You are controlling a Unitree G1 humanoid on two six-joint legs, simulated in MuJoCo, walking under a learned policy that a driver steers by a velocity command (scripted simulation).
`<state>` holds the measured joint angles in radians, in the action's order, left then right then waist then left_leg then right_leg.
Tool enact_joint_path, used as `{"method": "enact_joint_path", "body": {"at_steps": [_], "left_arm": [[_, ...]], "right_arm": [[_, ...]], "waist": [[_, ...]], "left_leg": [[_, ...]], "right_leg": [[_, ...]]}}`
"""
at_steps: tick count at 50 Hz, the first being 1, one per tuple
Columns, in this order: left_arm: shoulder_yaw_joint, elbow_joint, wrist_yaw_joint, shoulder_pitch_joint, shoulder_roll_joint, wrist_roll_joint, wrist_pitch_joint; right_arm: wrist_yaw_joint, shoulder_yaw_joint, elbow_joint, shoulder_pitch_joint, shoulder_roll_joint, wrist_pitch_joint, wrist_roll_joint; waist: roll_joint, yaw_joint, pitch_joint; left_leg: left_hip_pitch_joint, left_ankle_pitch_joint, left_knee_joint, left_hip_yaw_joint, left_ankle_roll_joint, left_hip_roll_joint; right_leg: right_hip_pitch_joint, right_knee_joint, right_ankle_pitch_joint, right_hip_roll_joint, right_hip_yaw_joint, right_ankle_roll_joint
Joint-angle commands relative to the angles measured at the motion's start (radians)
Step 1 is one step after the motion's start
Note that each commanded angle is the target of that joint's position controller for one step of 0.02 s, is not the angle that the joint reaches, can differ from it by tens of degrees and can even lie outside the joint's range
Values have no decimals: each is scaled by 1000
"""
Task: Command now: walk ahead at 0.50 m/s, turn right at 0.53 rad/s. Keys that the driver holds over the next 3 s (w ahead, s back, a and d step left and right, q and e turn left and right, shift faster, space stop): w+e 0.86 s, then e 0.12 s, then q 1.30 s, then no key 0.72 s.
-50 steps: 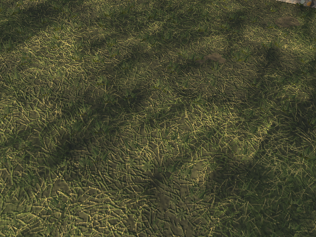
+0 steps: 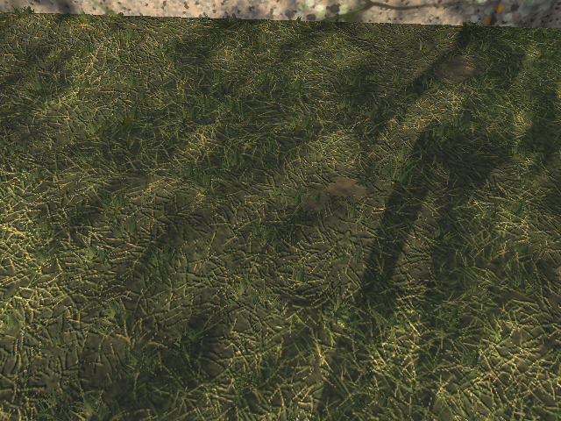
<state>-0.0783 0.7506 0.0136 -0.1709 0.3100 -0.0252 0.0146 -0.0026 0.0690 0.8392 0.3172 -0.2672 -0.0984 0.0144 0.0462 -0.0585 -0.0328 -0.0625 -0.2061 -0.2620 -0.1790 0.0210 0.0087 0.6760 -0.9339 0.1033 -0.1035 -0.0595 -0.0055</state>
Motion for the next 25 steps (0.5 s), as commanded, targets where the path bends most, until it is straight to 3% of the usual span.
{"method": "enact_joint_path", "body": {"at_steps": [1, 5, 7, 9, 10, 11, 12, 13, 14, 15, 16, 17, 18, 20, 22, 25], "left_arm": [[7, -78, 20, 60, 8, 4, 12], [10, -128, 39, 162, 13, 4, 11], [3, -146, 46, 168, 31, 5, 8], [-21, -139, 45, 78, 71, 5, 1], [-46, -104, 39, -61, 110, 1, -2], [-85, -51, 22, -242, 184, -1, -10], [-105, -44, 5, -247, 307, -12, -10], [-84, -92, 15, -250, 274, -1, 14], [-62, -82, 22, -225, 197, 6, 32], [-53, -79, 21, -183, 165, 3, 44], [-41, -89, 19, -108, 130, 3, 47], [-30, -105, 15, -59, 99, 13, 49], [-27, -116, 11, -41, 95, 20, 49], [-31, -112, 0, -54, 110, 14, 54], [-38, -99, -15, -87, 137, 10, 54], [-40, -85, -28, -126, 141, 5, 44]], "right_arm": [[-12, 39, -66, -70, -165, -10, -6], [-13, 53, -36, -22, -193, 12, -26], [-12, 60, -29, -25, -213, 25, -37], [-15, 69, -33, -43, -244, 39, -49], [-15, 68, -37, -64, -244, 47, -56], [-19, 55, -45, -53, -214, 44, -43], [-13, 11, -99, 15, -69, 28, 9], [-3, 1, -123, -26, -94, -14, -17], [6, 18, -152, -139, -164, -37, -60], [4, 13, -159, -162, -156, -51, -58], [-5, 16, -143, -157, -157, -54, -30], [-8, 25, -135, -141, -170, -47, -12], [-5, 28, -134, -128, -171, -34, -8], [-3, 23, -140, -130, -142, -14, 0], [-5, 13, -162, -192, -114, -4, 3], [4, -1, -191, -303, -83, -7, -1]], "waist": [[-94, 12, -33], [-88, -16, -70], [-101, 2, -61], [-133, 69, 16], [-121, 154, 88], [-70, 232, 180], [217, 134, 222], [152, 156, 405], [63, 187, 284], [26, 155, 187], [-28, 107, 127], [-16, 71, 105], [-4, 51, 97], [-18, 42, 81], [-22, 56, 49], [12, 100, 23]], "left_leg": [[-13, 230, 142, 77, 142, -274], [92, 267, 110, 19, 123, -303], [143, 438, 40, -8, 106, -314], [159, 781, -138, -38, 85, -306], [112, 850, -326, -67, 61, -275], [-76, 686, -596, -77, 17, -232], [-531, -221, -969, -47, -55, -62], [-680, -421, -1141, 227, -59, 29], [-781, -326, -1142, 271, -35, -26], [-771, -237, -1065, 264, -15, -69], [-704, -174, -974, 267, -16, -106], [-627, -132, -910, 274, -20, -128], [-578, -109, -877, 275, -28, -132], [-551, -80, -791, 254, -57, -125], [-565, 19, -668, 239, -84, -107], [-510, 229, -431, 231, -94, -61]], "right_leg": [[-4, 141, -123, -17, 20, 5], [4, 256, -81, -3, 71, 41], [-32, 285, 2, 26, 108, 73], [-189, 287, 102, 100, 169, 118], [-377, 341, 71, 149, 191, 151], [-679, 373, 35, 150, 119, 193], [-989, 437, 123, -109, -389, 346], [-1088, 622, 320, -234, -803, 456], [-1029, 667, 272, -217, -687, 394], [-900, 659, 196, -176, -555, 358], [-758, 654, 85, -133, -451, 323], [-658, 669, -14, -101, -381, 308], [-599, 690, -66, -87, -357, 308], [-530, 709, -168, -70, -301, 315], [-485, 720, -196, -42, -248, 302], [-437, 708, -116, 17, -193, 248]]}}
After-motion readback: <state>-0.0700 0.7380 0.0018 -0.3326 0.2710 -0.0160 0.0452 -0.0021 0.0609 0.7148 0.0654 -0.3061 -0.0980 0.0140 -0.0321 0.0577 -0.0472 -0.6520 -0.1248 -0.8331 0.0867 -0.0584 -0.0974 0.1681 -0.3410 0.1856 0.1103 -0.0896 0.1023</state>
